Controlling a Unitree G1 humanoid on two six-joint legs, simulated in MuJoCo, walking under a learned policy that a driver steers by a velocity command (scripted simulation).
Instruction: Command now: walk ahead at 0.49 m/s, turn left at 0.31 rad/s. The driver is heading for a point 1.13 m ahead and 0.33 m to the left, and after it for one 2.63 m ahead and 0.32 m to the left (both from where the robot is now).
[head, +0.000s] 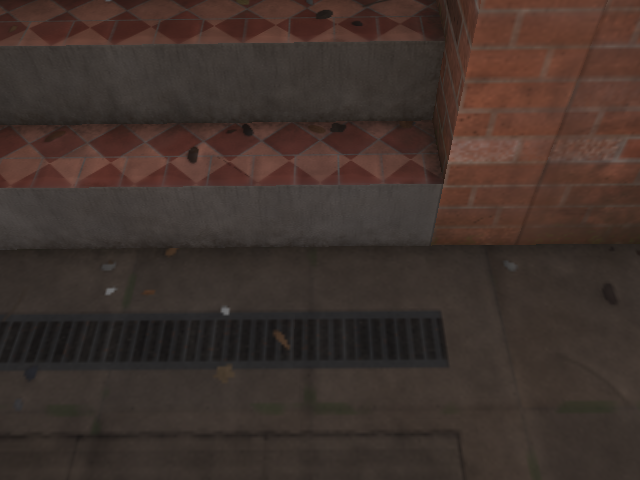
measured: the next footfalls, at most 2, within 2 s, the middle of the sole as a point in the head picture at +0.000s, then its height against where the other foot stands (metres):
left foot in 0.44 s outside the picture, level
right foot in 0.94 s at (286, 369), level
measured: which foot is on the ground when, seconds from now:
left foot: up 0.00-0.42, down 0.44-0.94, up 0.96-1.00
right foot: down 0.00-0.44, up 0.46-0.92, down 0.94-1.00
